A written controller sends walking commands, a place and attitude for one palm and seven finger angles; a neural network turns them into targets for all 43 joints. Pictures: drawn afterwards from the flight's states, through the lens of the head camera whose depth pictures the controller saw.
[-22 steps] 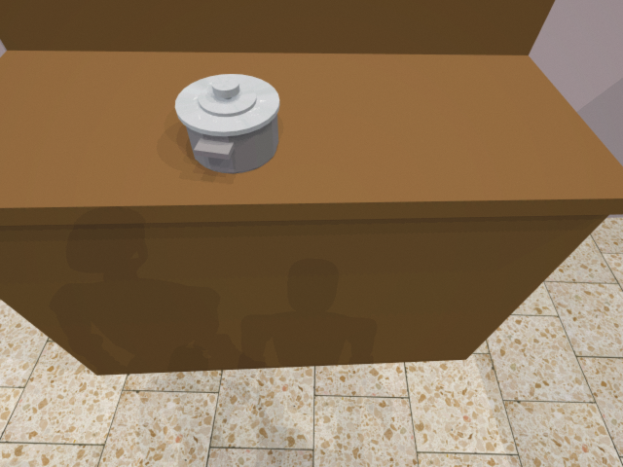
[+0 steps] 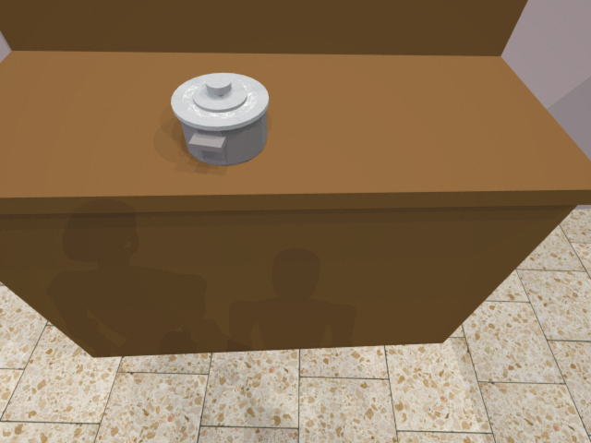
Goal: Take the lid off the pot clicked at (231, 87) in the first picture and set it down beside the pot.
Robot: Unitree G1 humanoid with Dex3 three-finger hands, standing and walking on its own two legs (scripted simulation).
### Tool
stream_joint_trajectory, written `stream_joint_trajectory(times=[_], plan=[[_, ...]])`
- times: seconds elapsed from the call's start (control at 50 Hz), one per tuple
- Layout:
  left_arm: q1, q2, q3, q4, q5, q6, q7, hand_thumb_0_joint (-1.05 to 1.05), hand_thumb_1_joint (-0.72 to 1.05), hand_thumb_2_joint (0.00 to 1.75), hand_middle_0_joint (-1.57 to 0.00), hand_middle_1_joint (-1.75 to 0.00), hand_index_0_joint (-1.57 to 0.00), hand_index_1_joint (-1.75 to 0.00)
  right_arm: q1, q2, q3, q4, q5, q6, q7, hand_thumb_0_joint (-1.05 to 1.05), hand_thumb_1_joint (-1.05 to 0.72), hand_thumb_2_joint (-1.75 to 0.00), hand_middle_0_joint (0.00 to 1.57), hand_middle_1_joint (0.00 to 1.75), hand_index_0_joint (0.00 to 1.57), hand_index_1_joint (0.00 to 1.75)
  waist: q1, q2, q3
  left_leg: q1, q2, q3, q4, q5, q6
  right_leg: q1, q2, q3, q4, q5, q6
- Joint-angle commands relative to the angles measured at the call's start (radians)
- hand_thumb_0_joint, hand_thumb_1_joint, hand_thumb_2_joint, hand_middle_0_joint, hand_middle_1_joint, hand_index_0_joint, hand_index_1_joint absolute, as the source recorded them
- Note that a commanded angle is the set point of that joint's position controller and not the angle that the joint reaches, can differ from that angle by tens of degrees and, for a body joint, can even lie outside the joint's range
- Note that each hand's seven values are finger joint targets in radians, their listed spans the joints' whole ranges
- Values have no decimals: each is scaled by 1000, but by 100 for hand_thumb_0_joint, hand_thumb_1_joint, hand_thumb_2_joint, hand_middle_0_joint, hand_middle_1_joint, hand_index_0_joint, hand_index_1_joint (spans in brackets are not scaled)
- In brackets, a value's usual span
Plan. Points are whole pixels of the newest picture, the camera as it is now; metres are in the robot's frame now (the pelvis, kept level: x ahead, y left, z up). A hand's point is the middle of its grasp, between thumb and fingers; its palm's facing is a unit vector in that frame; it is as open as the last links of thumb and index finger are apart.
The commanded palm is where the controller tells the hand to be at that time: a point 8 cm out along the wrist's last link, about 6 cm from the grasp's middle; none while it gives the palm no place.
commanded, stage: look at it before walking up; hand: left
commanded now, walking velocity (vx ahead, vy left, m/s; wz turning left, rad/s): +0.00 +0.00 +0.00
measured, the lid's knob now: (218, 84) +0.60 +0.16 +0.16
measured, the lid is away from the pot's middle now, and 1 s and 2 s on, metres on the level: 0.00 0.00 0.00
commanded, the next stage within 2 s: take the last steps up to it in 0.20 s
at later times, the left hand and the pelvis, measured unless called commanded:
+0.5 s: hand out of the picture +0.02 +0.17 -0.18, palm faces +0.01 -0.98 -0.20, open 7.4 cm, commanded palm none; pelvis +0.01 -0.01 +0.00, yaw +0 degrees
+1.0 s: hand (180, 431) +0.16 +0.19 -0.18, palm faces +0.11 -0.98 -0.19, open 7.4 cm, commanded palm none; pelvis +0.13 +0.00 +0.00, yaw +6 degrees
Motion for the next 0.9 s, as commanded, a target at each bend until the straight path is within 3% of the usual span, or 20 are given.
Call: stream_joint_trajectory(times=[0.0, 0.18, 0.3, 0.4, 0.46, 0.5, 0.54, 0.58, 0.62, 0.64, 0.66, 0.68, 0.7, 0.72, 0.74, 0.76, 0.78, 0.8, 0.84, 0.88], plan=[[50, 104, 27, -28, 3, -18, 4, 0, 90, 90, -20, -30, -20, -30, 55, -112, -17, -31, 2, -14, -7, 0, -90, -90, 20, 30, 20, 30, 4, 32, -27, 38, 121, -108, -85, 299, 0, -28, -66, 38, -57, 221, -40], [52, 101, 27, -22, 4, -17, 3, 0, 90, 90, -20, -30, -20, -30, 60, -107, -15, -26, 2, -13, -6, 0, -90, -90, 20, 30, 20, 30, 3, 30, -5, 16, 118, -108, -100, 242, -1, -32, -65, 39, -69, 189, -40], [62, 96, 27, -16, 2, -19, 3, 0, 90, 90, -20, -30, -20, -30, 64, -105, -15, -23, 1, -15, -8, 0, -90, -90, 20, 30, 20, 30, 4, 43, -31, 43, 122, -106, -93, 292, -1, -27, -65, 39, -63, 221, -40], [55, 91, 32, -28, 14, -12, -11, 0, 90, 90, -20, -30, -20, -30, 90, -123, -23, -23, -7, -7, -2, 0, -90, -90, 20, 30, 20, 30, -2, 59, 32, -19, 137, -150, -160, -102, 23, -79, -31, -7, -37, -70, -47], [75, 92, 36, -36, 17, -13, -20, 0, 90, 90, -20, -30, -20, -30, 92, -126, -28, -38, -7, -4, 0, 0, -90, -90, 20, 30, 20, 30, 5, 59, 82, -76, 131, -164, -154, -196, 35, -96, -31, -1, -39, -129, -55], [99, 98, 41, -32, 15, -19, -21, 0, 90, 90, -20, -30, -20, -30, 93, -112, -24, -47, -7, -8, 1, 0, -90, -90, 20, 30, 20, 30, 12, 27, 83, -97, 104, -133, -89, -137, 30, -77, -52, 40, -63, -120, -72], [134, 120, 54, -28, 13, -25, -18, 0, 90, 90, -20, -30, -20, -30, 96, -85, -19, -56, -4, -15, 0, 0, -90, -90, 20, 30, 20, 30, 27, -78, 63, -163, 53, -58, 36, -38, 15, 18, -99, 110, -103, -91, -104], [194, 156, 69, -11, 8, -31, -11, 0, 90, 90, -20, -30, -20, -30, 75, -69, -18, -75, -6, -20, 1, 0, -90, -90, 20, 30, 20, 30, 42, -177, 34, -258, 22, 10, 188, -54, -11, 119, -208, 233, -152, 15, -166], [225, 150, 77, -8, 14, -42, -6, 0, 90, 90, -20, -30, -20, -30, 34, -72, -22, -101, -5, -25, 0, 0, -90, -90, 20, 30, 20, 30, 53, -165, 45, -340, 43, 4, 257, -188, -22, 178, -267, 285, -141, 221, -227], [238, 151, 80, -8, 17, -43, -5, 0, 90, 90, -20, -30, -20, -30, 24, -71, -25, -109, -2, -27, 1, 0, -90, -90, 20, 30, 20, 30, 59, -141, 41, -352, 43, 16, 274, -208, -19, 198, -279, 271, -125, 288, -238], [220, 146, 82, -10, 20, -45, -2, 0, 90, 90, -20, -30, -20, -30, 33, -67, -25, -110, -1, -30, 3, 0, -90, -90, 20, 30, 20, 30, 43, -114, 42, -325, 56, 12, 226, -218, -17, 184, -281, 248, -96, 349, -238], [179, 142, 81, -19, 18, -44, -2, 0, 90, 90, -20, -30, -20, -30, 82, -60, -24, -98, 1, -33, 3, 0, -90, -90, 20, 30, 20, 30, 8, -103, 27, -219, 56, 17, 123, -160, -13, 126, -252, 183, -48, 372, -210], [116, 137, 77, -37, 11, -40, -6, 0, 90, 90, -20, -30, -20, -30, 181, -63, -24, -68, 1, -38, 3, 0, -90, -90, 20, 30, 20, 30, -50, -66, 0, -13, 42, 30, -27, -27, -3, 3, -189, 83, 51, 386, -158], [70, 94, 73, -65, 3, -39, -13, 0, 90, 90, -20, -30, -20, -30, 319, -121, -38, -24, -10, -49, -4, 0, -90, -90, 20, 30, 20, 30, -105, 118, -47, 194, 142, -139, -111, 200, 54, -158, -59, -48, 305, 292, -87], [38, 58, 60, -100, -6, -42, -20, 0, 90, 90, -20, -30, -20, -30, 435, -208, -59, 6, -19, -46, -13, 0, -90, -90, 20, 30, 20, 30, -128, 344, -67, 349, 357, -421, -158, 469, 144, -404, 50, -137, 526, -231, -31], [-17, 72, 63, -115, 0, -40, -6, 0, 90, 90, -20, -30, -20, -30, 451, -200, -46, 9, -24, -31, -19, 0, -90, -90, 20, 30, 20, 30, -134, 310, 0, 301, 405, -480, -155, 678, 183, -470, 39, -37, 649, -337, -44], [-25, 73, 69, -94, 2, -34, 2, 0, 90, 90, -20, -30, -20, -30, 382, -139, -25, -3, -24, -28, -27, 0, -90, -90, 20, 30, 20, 30, -95, 246, 60, 197, 391, -421, -135, 833, 179, -468, -12, 21, 681, -279, -42], [-16, 59, 65, -81, 2, -32, -2, 0, 90, 90, -20, -30, -20, -30, 303, -101, -10, -32, -21, -35, -29, 0, -90, -90, 20, 30, 20, 30, -57, 136, 97, 109, 360, -336, -132, 918, 170, -417, -38, 19, 673, -239, -36], [30, 29, 54, -71, 1, -22, -10, 0, 90, 90, -20, -30, -20, -30, 209, -102, -4, -70, -15, -43, -34, 0, -90, -90, 20, 30, 20, 30, -9, 54, 79, 63, 308, -215, -137, 971, 131, -343, -42, 0, 615, -179, -19], [66, 19, 50, -55, 2, -5, -11, 0, 90, 90, -20, -30, -20, -30, 186, -112, -4, -68, -8, -40, -39, 0, -90, -90, 20, 30, 20, 30, 5, 115, 21, 140, 261, -135, -125, 1027, 82, -336, -24, -31, 559, -97, -8]])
